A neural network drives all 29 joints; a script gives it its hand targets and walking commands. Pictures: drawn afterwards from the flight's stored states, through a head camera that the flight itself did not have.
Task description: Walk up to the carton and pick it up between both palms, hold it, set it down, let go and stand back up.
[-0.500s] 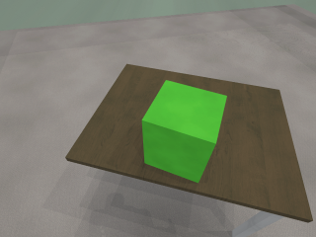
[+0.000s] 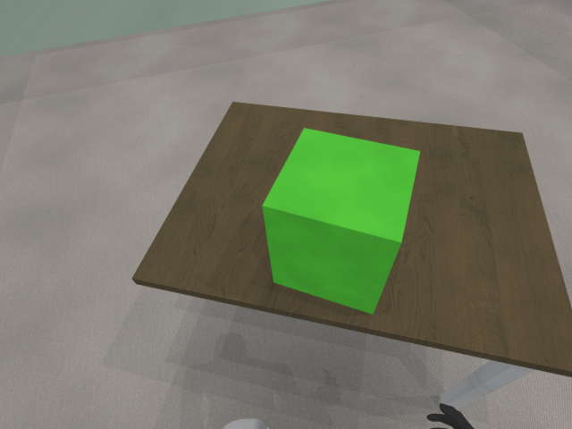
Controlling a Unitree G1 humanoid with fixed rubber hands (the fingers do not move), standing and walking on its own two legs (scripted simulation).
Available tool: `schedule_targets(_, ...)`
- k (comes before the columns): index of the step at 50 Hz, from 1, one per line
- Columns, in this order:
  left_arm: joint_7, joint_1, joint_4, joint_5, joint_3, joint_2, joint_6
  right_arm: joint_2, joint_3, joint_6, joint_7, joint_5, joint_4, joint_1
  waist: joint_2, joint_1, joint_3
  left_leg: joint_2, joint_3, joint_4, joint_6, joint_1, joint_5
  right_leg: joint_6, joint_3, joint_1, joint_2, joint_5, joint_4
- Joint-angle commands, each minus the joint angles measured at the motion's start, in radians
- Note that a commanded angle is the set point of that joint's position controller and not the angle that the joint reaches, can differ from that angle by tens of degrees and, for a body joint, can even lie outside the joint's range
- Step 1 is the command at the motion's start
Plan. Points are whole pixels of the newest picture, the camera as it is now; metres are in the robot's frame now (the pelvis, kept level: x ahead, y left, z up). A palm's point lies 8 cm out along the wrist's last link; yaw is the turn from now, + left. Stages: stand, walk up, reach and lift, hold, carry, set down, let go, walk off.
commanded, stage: walk up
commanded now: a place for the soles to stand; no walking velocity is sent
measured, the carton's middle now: (339, 223) +0.47 -0.07 -0.05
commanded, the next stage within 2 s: none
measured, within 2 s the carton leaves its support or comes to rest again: neither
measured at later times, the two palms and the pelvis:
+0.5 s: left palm out of the picture +0.13 +0.33 -0.12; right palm out of the picture +0.04 -0.12 -0.08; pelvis -0.04 +0.12 +0.00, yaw -14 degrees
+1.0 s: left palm out of the picture +0.11 +0.28 -0.12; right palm out of the picture -0.08 -0.12 -0.12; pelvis -0.04 +0.11 +0.00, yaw -25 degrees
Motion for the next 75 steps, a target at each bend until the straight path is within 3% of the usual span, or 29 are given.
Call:
schedule_targets(1,0.027,0.01,-0.098,0.008,0.06,0.165,-0.03,0.002,0.009,0.004,0.016,0.012,-0.125,-0.072,-0.179,-0.007,-0.062,0.084,-0.041,0.103,-0.048,-0.192,0.069,-0.151,0.219,0.082,-0.246,0.303,-0.156)
schedule_targets(5,-0.009,-0.042,-0.143,0.002,0.067,0.208,-0.024,0.03,0.017,-0.003,0.019,0.033,-0.129,-0.105,-0.265,-0.001,-0.095,0.053,0.05,-0.092,-0.06,0.014,0.098,-0.13,0.123,-0.078,-0.139,0.264,-0.087)
schedule_targets(7,-0.027,-0.092,-0.166,-0.003,0.074,0.239,-0.01,0.03,0.015,-0.011,0.011,0.038,-0.135,-0.085,-0.241,-0.019,-0.08,0.026,0.089,-0.201,-0.036,0.116,0.151,-0.112,0.138,-0.15,-0.127,0.264,-0.033)
schedule_targets(9,-0.046,-0.102,-0.17,-0.012,0.066,0.219,0.011,-0.005,-0.004,-0.031,0.0,0.03,-0.129,0.004,-0.128,-0.059,-0.099,0.01,0.081,-0.405,-0.009,0.262,0.303,-0.042,0.146,-0.218,-0.065,0.121,0.113)
schedule_targets(10,-0.057,-0.053,-0.163,-0.016,0.036,0.142,0.017,-0.058,-0.018,-0.05,-0.007,0.018,-0.142,0.041,0.053,-0.055,-0.135,0.151,-0.075,-0.494,0.014,0.298,0.304,0.015,0.122,-0.262,-0.006,-0.102,0.265)
schedule_targets(11,-0.05,-0.057,-0.189,-0.015,0.017,0.081,0.029,-0.134,-0.032,-0.057,-0.017,0.018,-0.18,0.028,0.202,-0.055,-0.11,0.356,-0.336,-0.589,0.09,0.236,0.347,0.056,0.141,-0.383,0.098,-0.464,0.469)
schedule_targets(12,-0.026,-0.097,-0.21,-0.006,0.031,0.116,0.048,-0.191,-0.053,-0.053,-0.032,0.022,-0.184,0.003,0.22,-0.075,-0.099,0.417,-0.417,-0.643,0.174,0.146,0.262,0.046,0.219,-0.382,0.1,-0.503,0.623)
schedule_targets(14,-0.019,-0.148,-0.199,-0.009,0.035,0.146,0.06,-0.121,-0.028,-0.056,-0.053,0.034,-0.208,-0.063,0.073,-0.048,-0.024,0.388,-0.306,-0.629,0.173,0.126,0.258,0.044,0.287,-0.44,0.083,-0.363,0.787)
schedule_targets(19,-0.052,-0.081,-0.157,0.009,0.052,0.154,0.081,-0.02,-0.006,-0.1,-0.055,0.034,-0.215,-0.075,0.032,-0.01,-0.081,0.342,-0.158,-0.662,0.145,0.154,0.113,0.067,0.255,-0.411,0.086,-0.169,0.841)
schedule_targets(25,-0.087,-0.145,-0.164,0.015,0.046,0.136,0.085,-0.033,-0.014,-0.125,-0.06,0.036,-0.184,0.052,0.076,-0.056,-0.07,0.352,-0.082,-0.729,0.137,0.25,-0.058,0.075,0.203,-0.442,0.071,-0.184,0.627)
schedule_targets(33,-0.11,-0.084,-0.185,0.01,0.034,0.059,0.064,-0.104,-0.029,-0.083,-0.044,0.029,-0.171,0.084,0.127,-0.031,-0.049,0.369,0.068,-0.734,0.126,0.108,-0.196,-0.008,0.065,-0.206,0.073,-0.269,0.333)
schedule_targets(36,-0.1,0.038,-0.175,0.009,0.039,0.058,0.037,-0.118,-0.027,-0.056,-0.031,0.032,-0.17,0.067,0.074,0.015,-0.052,0.339,0.122,-0.685,0.074,0.003,-0.248,-0.058,0.034,-0.004,0.092,-0.132,0.08)
schedule_targets(37,-0.097,0.085,-0.167,0.008,0.045,0.075,0.026,-0.101,-0.021,-0.05,-0.025,0.028,-0.158,0.089,-0.023,0.029,-0.045,0.306,0.156,-0.608,0.04,-0.057,-0.27,-0.078,0.059,0.083,0.087,-0.103,-0.011)
schedule_targets(38,-0.089,0.135,-0.172,0.018,0.057,0.117,0.018,-0.06,-0.004,-0.047,-0.015,0.032,-0.154,0.128,-0.179,0.04,-0.037,0.262,0.187,-0.429,-0.007,-0.164,-0.241,-0.124,0.265,0.159,-0.033,-0.229,-0.117)
schedule_targets(39,-0.072,0.158,-0.194,0.012,0.064,0.155,0.011,0.005,0.027,-0.047,-0.004,0.036,-0.162,0.112,-0.298,0.06,-0.023,0.188,0.158,-0.203,-0.039,-0.256,-0.168,-0.162,0.564,0.143,-0.214,-0.398,-0.239)
schedule_targets(40,-0.046,0.052,-0.21,-0.004,0.067,0.181,0.017,-0.02,0.013,-0.04,0.003,0.033,-0.19,0.046,-0.17,0.024,0.038,0.133,0.07,-0.07,-0.035,-0.228,-0.09,-0.229,0.607,-0.028,-0.231,-0.438,-0.293)
schedule_targets(42,-0.037,-0.06,-0.209,-0.004,0.049,0.121,0.005,-0.018,0.008,-0.039,0.006,0.024,-0.167,0.066,-0.168,-0.029,0.013,0.09,0.013,0.012,-0.023,-0.167,0.032,-0.219,0.445,-0.043,-0.161,-0.243,-0.253)
schedule_targets(44,-0.045,-0.064,-0.211,-0.004,0.04,0.104,-0.008,-0.028,-0.001,-0.049,0.007,0.017,-0.12,0.107,-0.163,-0.02,-0.013,0.066,0.012,0.006,-0.036,-0.137,0.094,-0.202,0.332,-0.025,-0.125,-0.119,-0.224)
schedule_targets(49,-0.058,-0.043,-0.181,0.003,0.036,0.13,-0.009,0.02,0.004,-0.069,0.002,0.023,-0.148,0.074,-0.21,0.0,0.009,0.026,0.014,-0.233,-0.022,-0.07,0.087,-0.198,0.27,0.018,-0.135,-0.029,-0.176)
schedule_targets(52,-0.068,-0.052,-0.162,-0.005,0.03,0.148,0.005,0.051,0.012,-0.09,-0.008,0.026,-0.138,0.129,-0.125,-0.026,-0.036,-0.016,0.042,-0.48,0.0,0.142,0.274,-0.166,0.2,-0.025,-0.113,0.123,-0.057)
schedule_targets(53,-0.076,-0.039,-0.153,-0.005,0.024,0.13,0.005,0.045,0.004,-0.1,-0.014,0.02,-0.126,0.189,-0.087,-0.047,-0.07,0.007,-0.008,-0.509,0.012,0.268,0.353,-0.137,0.177,-0.079,-0.105,0.125,0.009)
schedule_targets(55,-0.083,-0.014,-0.167,-0.008,-0.004,0.069,0.011,-0.076,-0.037,-0.117,-0.025,0.023,-0.134,0.239,0.105,-0.04,-0.127,0.286,-0.438,-0.588,0.123,0.386,0.422,-0.027,0.072,-0.231,0.043,-0.196,0.216)
schedule_targets(56,-0.075,-0.053,-0.174,0.005,0.004,0.097,0.025,-0.078,-0.044,-0.113,-0.026,0.034,-0.129,0.256,0.069,-0.063,-0.111,0.321,-0.488,-0.625,0.167,0.355,0.321,-0.025,0.082,-0.238,0.058,-0.327,0.257)
schedule_targets(60,-0.077,-0.118,-0.172,0.008,-0.003,0.073,0.041,-0.017,-0.025,-0.112,-0.051,0.033,-0.137,0.187,0.072,-0.061,-0.054,0.272,-0.367,-0.633,0.163,0.292,0.421,-0.017,0.142,-0.29,0.021,-0.297,0.368)
schedule_targets(64,-0.079,-0.112,-0.146,-0.007,-0.012,0.034,0.041,-0.033,-0.027,-0.108,-0.042,0.039,-0.147,0.088,0.064,-0.024,-0.085,0.165,-0.199,-0.587,0.123,0.186,0.478,0.018,0.087,-0.152,0.041,-0.174,0.276)
schedule_targets(67,-0.068,-0.119,-0.152,-0.007,-0.009,0.037,0.039,-0.044,-0.028,-0.09,-0.028,0.051,-0.155,0.043,0.1,-0.018,-0.067,0.134,-0.176,-0.551,0.125,0.101,0.425,0.026,0.044,-0.066,0.047,-0.035,0.15)
schedule_targets(69,-0.061,-0.105,-0.156,-0.008,0.001,0.063,0.03,-0.042,-0.022,-0.079,-0.016,0.059,-0.15,0.051,0.042,-0.008,-0.076,0.112,-0.185,-0.514,0.094,0.048,0.378,0.012,0.047,0.04,0.054,0.084,0.021)
schedule_targets(73,-0.058,-0.185,-0.173,-0.025,0.017,0.133,0.015,0.021,-0.003,-0.067,-0.01,0.048,-0.138,0.067,-0.101,-0.057,-0.017,0.007,-0.084,-0.434,0.001,0.107,0.206,-0.078,0.254,-0.117,-0.138,-0.047,-0.118)
schedule_targets(75,-0.07,-0.186,-0.162,-0.033,0.013,0.121,0.012,0.016,-0.001,-0.067,-0.008,0.042,-0.128,0.078,-0.144,-0.056,-0.036,0.007,-0.103,-0.43,0.003,0.142,0.225,-0.066,0.205,-0.108,-0.106,-0.049,-0.129)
